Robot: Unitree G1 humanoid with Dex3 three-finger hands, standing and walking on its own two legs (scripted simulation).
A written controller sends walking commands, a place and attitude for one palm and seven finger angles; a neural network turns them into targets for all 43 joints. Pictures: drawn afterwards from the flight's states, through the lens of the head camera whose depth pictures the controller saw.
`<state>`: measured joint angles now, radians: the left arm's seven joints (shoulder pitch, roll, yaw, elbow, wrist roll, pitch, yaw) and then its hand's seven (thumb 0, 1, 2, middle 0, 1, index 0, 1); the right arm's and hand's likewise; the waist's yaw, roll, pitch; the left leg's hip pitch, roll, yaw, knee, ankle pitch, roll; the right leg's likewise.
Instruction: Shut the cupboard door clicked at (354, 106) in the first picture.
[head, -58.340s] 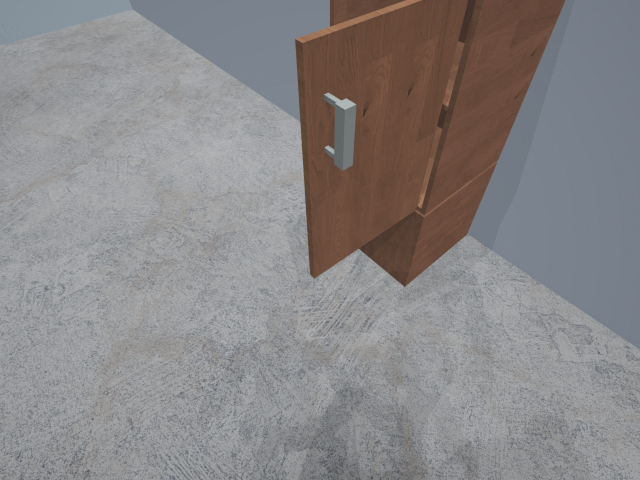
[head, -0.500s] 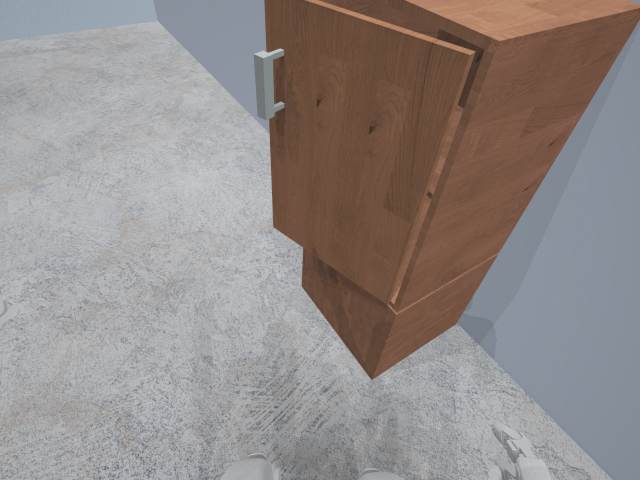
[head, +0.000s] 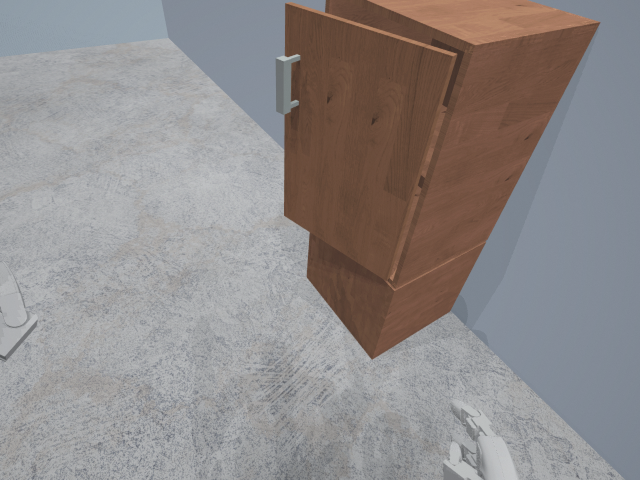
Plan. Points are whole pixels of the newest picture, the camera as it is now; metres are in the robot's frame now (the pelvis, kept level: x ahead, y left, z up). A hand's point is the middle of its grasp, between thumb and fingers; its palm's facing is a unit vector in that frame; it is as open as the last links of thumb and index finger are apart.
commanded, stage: stop stepping back and stand still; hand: left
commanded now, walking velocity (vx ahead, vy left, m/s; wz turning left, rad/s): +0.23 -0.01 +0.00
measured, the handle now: (289, 83) +0.90 +0.16 +0.11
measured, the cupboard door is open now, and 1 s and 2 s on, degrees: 17 17 17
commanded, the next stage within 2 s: let the arm hang, fingers relaxed in 1.20 s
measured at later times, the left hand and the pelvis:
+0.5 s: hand (17, 393) +0.13 +0.26 +0.18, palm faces +0.40 -0.82 -0.42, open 7.4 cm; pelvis -0.08 +0.01 +0.01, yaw -5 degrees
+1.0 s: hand (21, 360) +0.16 +0.27 +0.17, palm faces +0.37 -0.83 -0.42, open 7.4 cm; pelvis -0.06 +0.03 +0.01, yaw -5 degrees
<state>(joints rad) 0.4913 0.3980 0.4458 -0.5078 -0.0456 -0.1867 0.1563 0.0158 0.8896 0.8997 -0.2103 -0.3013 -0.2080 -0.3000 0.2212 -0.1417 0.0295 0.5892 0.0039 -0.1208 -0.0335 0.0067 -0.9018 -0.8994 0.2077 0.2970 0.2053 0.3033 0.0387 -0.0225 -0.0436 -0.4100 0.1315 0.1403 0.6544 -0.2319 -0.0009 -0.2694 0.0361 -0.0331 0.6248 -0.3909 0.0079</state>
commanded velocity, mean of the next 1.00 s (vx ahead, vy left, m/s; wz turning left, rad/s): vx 0.10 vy -0.03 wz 0.00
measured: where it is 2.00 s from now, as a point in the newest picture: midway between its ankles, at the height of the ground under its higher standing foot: outside the picture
